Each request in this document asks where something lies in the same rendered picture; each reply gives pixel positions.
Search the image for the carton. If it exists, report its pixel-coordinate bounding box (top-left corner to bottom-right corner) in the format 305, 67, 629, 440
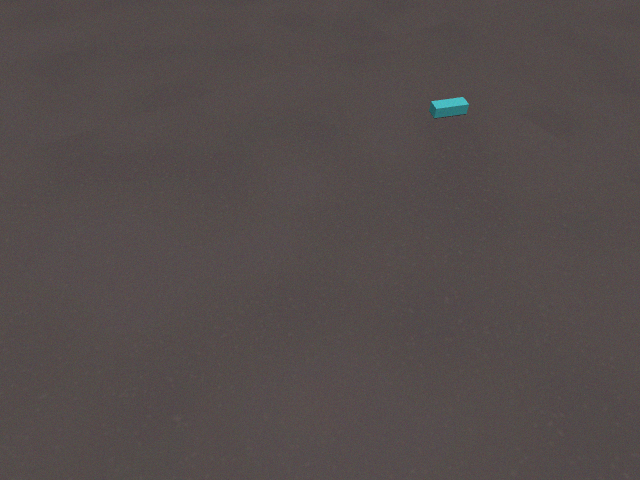
429, 97, 469, 118

